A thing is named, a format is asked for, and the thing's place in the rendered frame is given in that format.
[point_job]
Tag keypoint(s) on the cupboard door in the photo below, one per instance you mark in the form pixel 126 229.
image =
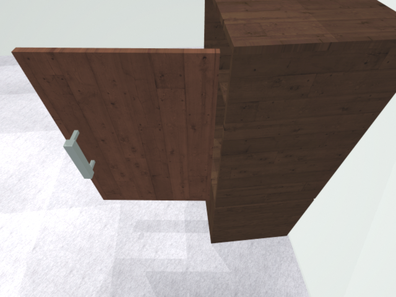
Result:
pixel 146 116

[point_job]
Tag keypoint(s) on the handle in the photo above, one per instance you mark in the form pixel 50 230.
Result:
pixel 77 156

